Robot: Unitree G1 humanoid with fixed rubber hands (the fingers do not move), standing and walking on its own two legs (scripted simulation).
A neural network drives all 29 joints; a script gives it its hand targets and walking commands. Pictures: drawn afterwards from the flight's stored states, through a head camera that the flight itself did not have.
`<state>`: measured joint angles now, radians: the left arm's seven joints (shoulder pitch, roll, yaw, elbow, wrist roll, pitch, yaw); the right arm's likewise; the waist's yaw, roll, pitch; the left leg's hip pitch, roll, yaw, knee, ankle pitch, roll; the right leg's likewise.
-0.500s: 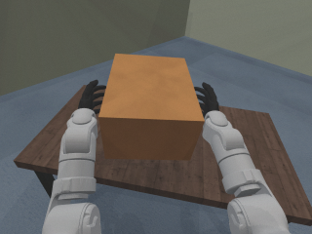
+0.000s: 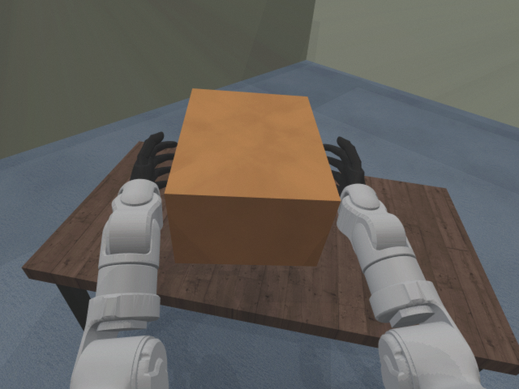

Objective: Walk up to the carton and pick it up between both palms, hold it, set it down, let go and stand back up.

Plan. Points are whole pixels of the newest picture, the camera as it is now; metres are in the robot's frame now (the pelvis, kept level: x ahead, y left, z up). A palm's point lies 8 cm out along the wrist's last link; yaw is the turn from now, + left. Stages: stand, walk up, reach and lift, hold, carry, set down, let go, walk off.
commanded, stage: hold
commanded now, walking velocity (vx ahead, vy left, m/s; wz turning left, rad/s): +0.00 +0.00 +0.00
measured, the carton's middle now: (249, 169) +0.43 +0.00 +0.16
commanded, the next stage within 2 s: set down in 0.12 s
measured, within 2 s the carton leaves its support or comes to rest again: neither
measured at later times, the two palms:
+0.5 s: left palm (144, 184) +0.37 +0.16 +0.17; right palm (343, 191) +0.37 -0.15 +0.17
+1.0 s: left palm (155, 201) +0.40 +0.15 +0.12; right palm (336, 206) +0.38 -0.15 +0.12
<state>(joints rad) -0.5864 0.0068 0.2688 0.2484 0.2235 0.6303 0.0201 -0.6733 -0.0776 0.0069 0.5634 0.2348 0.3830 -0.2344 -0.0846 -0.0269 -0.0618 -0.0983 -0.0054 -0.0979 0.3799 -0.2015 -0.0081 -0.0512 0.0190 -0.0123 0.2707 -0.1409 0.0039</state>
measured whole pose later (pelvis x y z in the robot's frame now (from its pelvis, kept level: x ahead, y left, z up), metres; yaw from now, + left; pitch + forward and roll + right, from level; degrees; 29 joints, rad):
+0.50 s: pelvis +0.01 +0.00 +0.00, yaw +0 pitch -8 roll -1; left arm -0.62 -0.03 0.37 0.43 0.32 0.41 -0.04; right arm -0.67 0.02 -0.15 0.72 0.01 0.14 -0.17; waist -0.06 -0.04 -0.02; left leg 0.00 -0.01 -0.09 0.32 -0.19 -0.01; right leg 0.03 0.01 -0.01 0.26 -0.15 0.00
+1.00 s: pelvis +0.02 +0.00 +0.00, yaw +0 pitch -4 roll -1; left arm -0.61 -0.03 0.32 0.56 0.30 0.26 0.00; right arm -0.62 0.01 -0.17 0.82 0.00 -0.04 -0.16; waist -0.03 -0.05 0.01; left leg -0.05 0.00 -0.07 0.33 -0.20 0.00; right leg -0.01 0.01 -0.02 0.24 -0.15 0.01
